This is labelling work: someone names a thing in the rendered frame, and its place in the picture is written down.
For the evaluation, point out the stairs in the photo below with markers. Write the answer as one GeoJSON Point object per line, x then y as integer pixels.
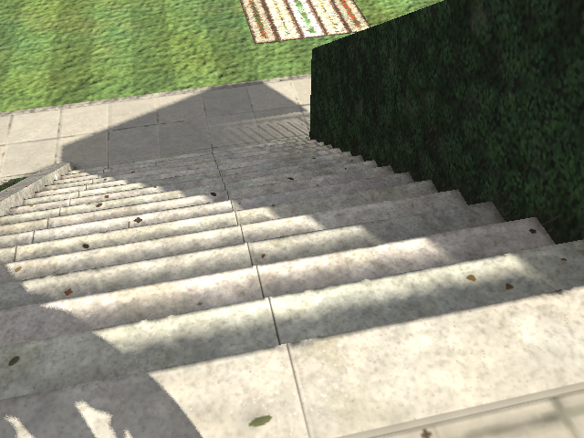
{"type": "Point", "coordinates": [137, 266]}

